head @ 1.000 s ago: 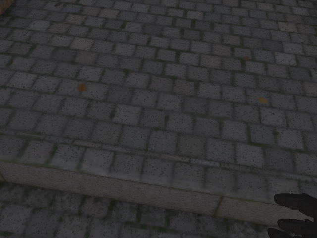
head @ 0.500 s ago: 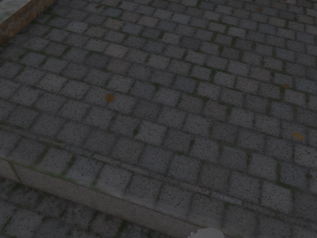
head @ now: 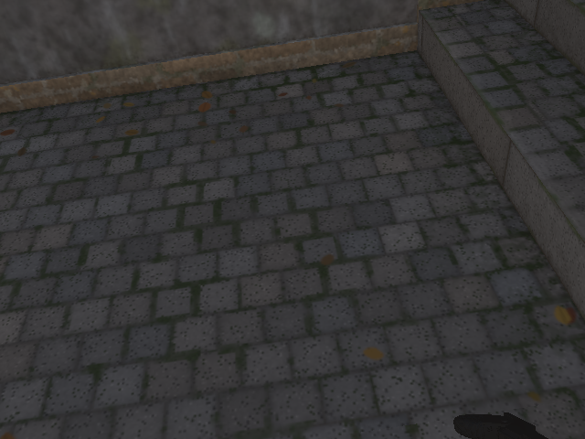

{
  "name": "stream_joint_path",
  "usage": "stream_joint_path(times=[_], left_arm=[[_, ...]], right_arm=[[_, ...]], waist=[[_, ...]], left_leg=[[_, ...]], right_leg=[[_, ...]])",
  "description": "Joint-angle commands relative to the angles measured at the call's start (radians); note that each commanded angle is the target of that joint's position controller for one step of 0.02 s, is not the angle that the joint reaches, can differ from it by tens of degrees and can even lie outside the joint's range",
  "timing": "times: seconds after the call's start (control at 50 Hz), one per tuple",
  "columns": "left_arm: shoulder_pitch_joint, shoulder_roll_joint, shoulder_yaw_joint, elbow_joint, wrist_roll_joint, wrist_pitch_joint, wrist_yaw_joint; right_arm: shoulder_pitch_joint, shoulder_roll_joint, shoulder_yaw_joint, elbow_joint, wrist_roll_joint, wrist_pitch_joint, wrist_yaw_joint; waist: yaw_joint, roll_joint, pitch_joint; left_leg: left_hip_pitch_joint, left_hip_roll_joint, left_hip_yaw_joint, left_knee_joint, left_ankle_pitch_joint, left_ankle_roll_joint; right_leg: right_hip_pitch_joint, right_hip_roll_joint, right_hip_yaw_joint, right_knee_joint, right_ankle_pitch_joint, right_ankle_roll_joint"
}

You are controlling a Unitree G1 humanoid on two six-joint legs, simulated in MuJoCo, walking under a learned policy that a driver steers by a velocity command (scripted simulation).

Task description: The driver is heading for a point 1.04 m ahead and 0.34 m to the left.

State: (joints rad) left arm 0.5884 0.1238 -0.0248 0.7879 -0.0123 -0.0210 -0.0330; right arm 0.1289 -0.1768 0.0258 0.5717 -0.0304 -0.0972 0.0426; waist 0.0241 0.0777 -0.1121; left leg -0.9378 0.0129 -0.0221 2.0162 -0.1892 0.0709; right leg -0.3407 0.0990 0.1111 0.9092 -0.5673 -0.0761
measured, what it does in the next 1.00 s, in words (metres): climbs, turning left: left foot 0.16 m higher, then right foot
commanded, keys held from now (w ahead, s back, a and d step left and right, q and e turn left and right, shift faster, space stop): w+q+shift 1.00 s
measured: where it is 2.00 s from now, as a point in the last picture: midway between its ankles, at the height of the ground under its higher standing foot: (192, 205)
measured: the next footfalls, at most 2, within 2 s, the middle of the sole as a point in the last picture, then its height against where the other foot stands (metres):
left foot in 0.26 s outside the picture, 0.16 m higher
right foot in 0.68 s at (399, 314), level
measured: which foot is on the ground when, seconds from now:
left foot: up 0.00-0.24, down 0.26-0.68, up 0.70-1.00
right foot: down 0.00-0.26, up 0.28-0.66, down 0.68-1.00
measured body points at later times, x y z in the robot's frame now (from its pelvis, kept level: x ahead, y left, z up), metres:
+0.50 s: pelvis +0.43 -0.01 +0.20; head +0.40 -0.01 +0.65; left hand +0.70 +0.17 +0.23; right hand +0.38 -0.22 +0.05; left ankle +0.35 +0.04 -0.53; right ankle +0.54 -0.16 -0.36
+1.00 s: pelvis +0.87 +0.05 +0.18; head +0.87 +0.09 +0.63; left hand +0.62 +0.22 +0.05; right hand +1.22 +0.05 +0.17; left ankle +0.94 +0.24 -0.45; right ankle +0.79 -0.15 -0.53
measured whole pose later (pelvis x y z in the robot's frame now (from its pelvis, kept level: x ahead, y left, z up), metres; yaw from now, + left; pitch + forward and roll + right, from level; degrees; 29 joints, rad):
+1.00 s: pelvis +0.87 +0.05 +0.18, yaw +37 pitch +2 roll -4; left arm 0.52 0.31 0.07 0.95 0.01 -0.09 0.02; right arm 0.02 -0.28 -0.05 0.46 0.04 -0.03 0.05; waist 0.12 0.02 0.00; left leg -0.91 0.12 0.03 1.14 -0.12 0.09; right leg 0.11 0.03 -0.20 0.31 -0.45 0.04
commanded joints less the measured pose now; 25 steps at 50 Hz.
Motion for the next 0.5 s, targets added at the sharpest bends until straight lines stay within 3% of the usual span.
stream_joint_path(times=[0.02,0.06,0.08,0.1,0.12,0.14,0.16,0.18,0.2,0.22,0.24,0.26,0.28,0.3,0.32,0.34,0.36,0.38,0.4,0.42,0.44,0.46,0.48,0.5], left_arm=[[-0.123,0.086,0.016,-0.054,0.011,-0.033,0.007],[-0.036,0.088,0.008,0.016,0.014,-0.030,0.017],[-0.005,0.098,0.008,0.043,-0.006,-0.021,0.018],[0.028,0.085,0.001,0.075,-0.006,-0.014,0.026],[0.030,0.108,0.009,0.093,-0.014,-0.004,0.044],[0.018,0.112,0.008,0.125,-0.017,-0.006,0.047],[-0.094,0.140,0.006,0.107,0.005,-0.034,0.046],[-0.048,0.191,0.018,0.124,-0.015,-0.059,0.045],[-0.066,0.261,0.031,0.115,-0.001,-0.067,0.056],[-0.130,0.380,0.070,0.081,0.023,-0.057,0.059],[-0.220,0.418,0.090,0.057,0.035,-0.034,0.062],[-0.273,0.426,0.102,0.003,0.051,-0.030,0.071],[-0.352,0.160,0.042,-0.103,0.076,-0.068,0.042],[-0.289,0.066,0.011,-0.156,0.072,-0.135,-0.023],[-0.372,0.037,0.006,-0.229,0.046,-0.164,-0.058],[-0.467,0.021,-0.012,-0.280,0.050,-0.163,-0.072],[-0.514,-0.009,-0.027,-0.304,0.067,-0.148,-0.076],[-0.495,-0.009,-0.034,-0.303,0.056,-0.130,-0.070],[-0.438,-0.045,-0.055,-0.302,0.053,-0.118,-0.066],[-0.401,0.001,-0.052,-0.289,0.040,-0.113,-0.048],[-0.441,0.055,-0.040,-0.294,0.034,-0.111,-0.033],[-0.551,0.083,-0.046,-0.335,0.055,-0.120,-0.012],[-0.645,0.095,-0.049,-0.368,0.070,-0.135,0.011],[-0.721,0.104,-0.049,-0.400,0.074,-0.149,0.028]], right_arm=[[-0.118,0.054,0.045,-0.120,0.010,-0.007,-0.009],[-0.200,0.095,0.072,-0.152,0.039,-0.010,-0.003],[-0.253,0.120,0.093,-0.192,0.047,-0.010,0.003],[-0.323,0.116,0.102,-0.222,0.052,-0.011,0.005],[-0.378,0.107,0.113,-0.255,0.043,-0.009,0.006],[-0.382,0.099,0.100,-0.263,0.032,-0.016,0.005],[-0.289,0.060,0.082,-0.248,0.046,-0.026,0.010],[-0.228,0.006,0.057,-0.227,0.057,-0.035,0.004],[-0.105,-0.092,0.008,-0.179,0.078,-0.029,-0.006],[0.056,-0.168,-0.038,-0.127,0.096,0.004,-0.015],[0.174,-0.241,-0.074,-0.071,0.089,0.043,-0.014],[0.294,-0.269,-0.090,-0.003,0.064,0.064,-0.004],[0.385,-0.236,-0.061,0.126,-0.007,0.045,0.026],[0.343,-0.086,-0.026,0.130,-0.033,0.042,0.008],[0.349,0.022,-0.017,0.167,-0.006,0.031,-0.003],[0.386,0.068,-0.012,0.215,0.016,0.016,0.001],[0.362,0.089,-0.006,0.244,0.027,0.004,0.008],[0.324,0.064,-0.005,0.243,0.028,0.000,0.009],[0.295,0.030,-0.014,0.248,0.035,0.003,0.018],[0.231,-0.014,-0.021,0.204,0.046,0.003,0.015],[0.180,-0.018,-0.017,0.185,0.056,-0.007,0.016],[0.158,-0.047,-0.023,0.180,0.066,-0.018,0.009],[0.186,-0.080,-0.035,0.176,0.069,-0.026,-0.012],[0.263,-0.104,-0.044,0.190,0.078,-0.031,-0.033]], waist=[[-0.051,-0.205,0.250],[-0.016,-0.179,0.269],[-0.028,-0.158,0.279],[-0.004,-0.144,0.282],[-0.009,-0.137,0.246],[-0.030,-0.157,0.157],[-0.108,-0.202,0.063],[-0.132,-0.220,-0.065],[-0.199,-0.292,-0.196],[-0.269,-0.395,-0.217],[-0.319,-0.366,-0.190],[-0.346,-0.195,-0.184],[-0.199,0.298,-0.090],[-0.078,0.505,-0.128],[-0.056,0.285,0.005],[-0.036,0.020,0.103],[0.006,-0.155,0.179],[0.050,-0.175,0.236],[0.096,-0.180,0.203],[0.128,-0.218,0.208],[0.143,-0.237,0.228],[0.123,-0.238,0.273],[0.070,-0.226,0.295],[0.011,-0.207,0.261]], left_leg=[[-0.349,-0.010,0.062,0.176,-0.151,-0.035],[-0.584,0.007,0.089,0.259,-0.214,-0.020],[-0.607,0.033,0.091,0.092,-0.191,-0.008],[-0.590,0.035,0.121,-0.022,-0.170,-0.008],[-0.398,0.059,0.203,-0.231,-0.112,-0.010],[-0.221,0.052,0.240,-0.307,-0.087,0.001],[0.226,0.028,0.285,-0.454,0.022,0.028],[0.535,-0.044,0.330,-0.553,0.036,0.021],[0.689,-0.123,0.350,-0.582,-0.003,0.010],[0.691,-0.126,0.286,-0.709,-0.169,0.012],[0.669,-0.141,0.210,-0.940,-0.272,0.039],[0.786,-0.106,-0.003,-1.132,-0.284,0.109],[0.867,-0.029,-0.409,-1.364,-0.378,0.198],[0.923,0.086,-0.927,-1.666,-0.453,0.303],[0.836,0.147,-1.036,-1.813,-0.633,0.270],[0.716,0.140,-0.944,-1.779,-0.596,0.239],[0.605,0.097,-0.808,-1.703,-0.512,0.219],[0.548,0.063,-0.655,-1.671,-0.396,0.216],[0.525,0.020,-0.533,-1.656,-0.351,0.202],[0.466,0.010,-0.463,-1.697,-0.331,0.207],[0.379,-0.014,-0.396,-1.740,-0.281,0.201],[0.281,-0.046,-0.371,-1.819,-0.253,0.196],[0.213,-0.060,-0.369,-1.881,-0.189,0.200],[0.206,-0.055,-0.364,-1.926,-0.142,0.194]], right_leg=[[-0.033,-0.182,0.376,-0.589,0.092,-0.189],[0.136,-0.238,0.327,-0.620,0.098,-0.161],[0.131,-0.232,0.244,-0.655,0.092,-0.129],[0.116,-0.239,0.205,-0.721,0.109,-0.116],[0.010,-0.258,0.155,-0.891,0.211,-0.136],[0.056,-0.257,0.054,-0.930,0.416,-0.123],[-0.123,-0.246,-0.052,-0.955,0.793,-0.110],[-0.084,-0.235,-0.095,-0.863,1.358,-0.114],[0.068,-0.238,-0.131,-0.705,1.979,-0.107],[0.234,-0.306,-0.089,-0.533,2.264,-0.119],[0.386,-0.331,-0.076,-0.290,2.377,-0.108],[0.301,-0.302,-0.057,0.075,2.083,-0.091],[-0.096,-0.066,0.006,0.438,0.838,-0.090],[-0.288,0.061,0.124,0.819,0.444,-0.077],[-0.464,0.034,0.140,1.026,0.425,-0.112],[-0.522,0.009,0.124,1.112,0.385,-0.133],[-0.593,-0.017,0.091,1.181,0.336,-0.141],[-0.672,-0.046,0.067,1.218,0.286,-0.125],[-0.687,-0.071,0.044,1.209,0.266,-0.108],[-0.670,-0.119,0.025,1.028,0.243,-0.073],[-0.616,-0.159,-0.006,0.865,0.259,-0.042],[-0.564,-0.187,-0.050,0.662,0.311,-0.009],[-0.478,-0.188,-0.110,0.481,0.385,0.040],[-0.348,-0.191,-0.138,0.312,0.489,0.082]])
